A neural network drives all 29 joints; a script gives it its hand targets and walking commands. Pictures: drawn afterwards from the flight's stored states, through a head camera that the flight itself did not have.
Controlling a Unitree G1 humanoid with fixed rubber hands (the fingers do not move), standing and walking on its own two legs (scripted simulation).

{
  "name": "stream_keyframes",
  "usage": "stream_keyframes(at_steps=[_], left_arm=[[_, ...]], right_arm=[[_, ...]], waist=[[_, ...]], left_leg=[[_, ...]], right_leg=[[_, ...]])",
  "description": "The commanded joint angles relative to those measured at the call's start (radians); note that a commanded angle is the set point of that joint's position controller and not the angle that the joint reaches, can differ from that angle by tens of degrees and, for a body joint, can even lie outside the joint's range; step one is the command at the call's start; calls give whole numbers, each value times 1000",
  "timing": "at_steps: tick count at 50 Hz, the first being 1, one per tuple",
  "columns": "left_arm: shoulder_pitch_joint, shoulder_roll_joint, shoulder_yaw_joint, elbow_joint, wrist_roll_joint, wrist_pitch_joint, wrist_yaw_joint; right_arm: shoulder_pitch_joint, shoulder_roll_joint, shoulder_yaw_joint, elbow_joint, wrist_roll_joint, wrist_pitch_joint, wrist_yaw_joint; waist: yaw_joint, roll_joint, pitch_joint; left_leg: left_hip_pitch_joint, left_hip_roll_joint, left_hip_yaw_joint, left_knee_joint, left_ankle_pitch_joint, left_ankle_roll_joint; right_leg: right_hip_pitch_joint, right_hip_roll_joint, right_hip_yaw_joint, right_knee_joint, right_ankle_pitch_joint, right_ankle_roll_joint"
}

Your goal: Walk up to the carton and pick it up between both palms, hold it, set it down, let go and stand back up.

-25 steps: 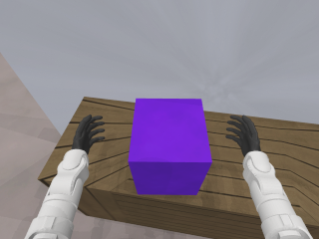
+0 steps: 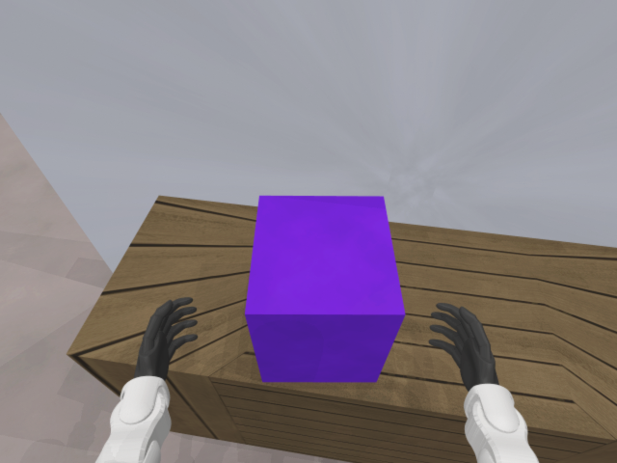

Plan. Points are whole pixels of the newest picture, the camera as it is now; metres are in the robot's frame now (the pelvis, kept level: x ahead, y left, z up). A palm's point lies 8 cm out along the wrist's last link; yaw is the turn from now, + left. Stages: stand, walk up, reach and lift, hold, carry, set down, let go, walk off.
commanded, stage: set down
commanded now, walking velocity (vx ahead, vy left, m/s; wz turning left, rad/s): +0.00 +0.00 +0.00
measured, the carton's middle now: (320, 293) +0.38 +0.00 -0.08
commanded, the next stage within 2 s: let go in 1.34 s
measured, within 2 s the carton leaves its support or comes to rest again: neither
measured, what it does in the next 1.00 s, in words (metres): stands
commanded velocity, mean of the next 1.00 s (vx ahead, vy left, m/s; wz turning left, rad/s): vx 0.00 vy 0.00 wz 0.00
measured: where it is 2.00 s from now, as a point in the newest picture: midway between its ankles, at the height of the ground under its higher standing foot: outside the picture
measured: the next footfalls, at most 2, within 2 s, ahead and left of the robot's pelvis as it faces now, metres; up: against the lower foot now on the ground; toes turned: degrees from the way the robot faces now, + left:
none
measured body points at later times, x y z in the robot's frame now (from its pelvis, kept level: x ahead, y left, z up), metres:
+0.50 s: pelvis +0.00 +0.00 +0.00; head +0.00 +0.00 +0.45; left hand +0.20 +0.22 -0.05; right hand +0.20 -0.21 -0.06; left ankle +0.01 +0.13 -0.74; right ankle +0.02 -0.12 -0.74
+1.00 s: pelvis +0.03 +0.00 +0.00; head +0.01 +0.01 +0.45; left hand +0.20 +0.22 -0.07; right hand +0.19 -0.21 -0.08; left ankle +0.01 +0.13 -0.74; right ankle +0.02 -0.12 -0.74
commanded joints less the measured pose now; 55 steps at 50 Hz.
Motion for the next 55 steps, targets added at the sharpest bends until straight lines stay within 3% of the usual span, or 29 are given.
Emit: stream_keyframes(at_steps=[1, 13, 24, 33, 55], left_arm=[[-169, 136, 34, -213, -2, -139, 1], [-41, 135, -3, -160, -34, -206, 7], [27, 134, -4, -179, -4, -178, 14], [76, 119, 13, -151, 49, -98, 1], [151, 101, 47, -240, 152, 154, -19]], right_arm=[[-155, -139, -42, -177, -2, -132, 7], [-59, -109, -29, -113, -6, -213, 29], [10, -96, -37, -74, -23, -223, 28], [45, -93, -37, -2, -55, -191, 23], [115, -114, -65, -10, -146, -78, 14]], waist=[[-8, 16, -289], [20, -13, -127], [20, 5, -101], [20, 5, -29], [26, 21, 4]], left_leg=[[98, -56, 50, -50, 199, -30], [62, -47, 55, -69, 19, -17], [103, -51, 72, -69, 56, -26], [148, -49, 83, -93, 112, -25], [236, -41, 100, -109, 296, -42]], right_leg=[[109, 32, -32, -53, 192, -4], [53, 18, -15, -55, 6, -22], [99, 17, -6, -58, 62, -28], [133, 19, -6, -96, 90, -36], [168, 29, -29, -133, 231, -31]])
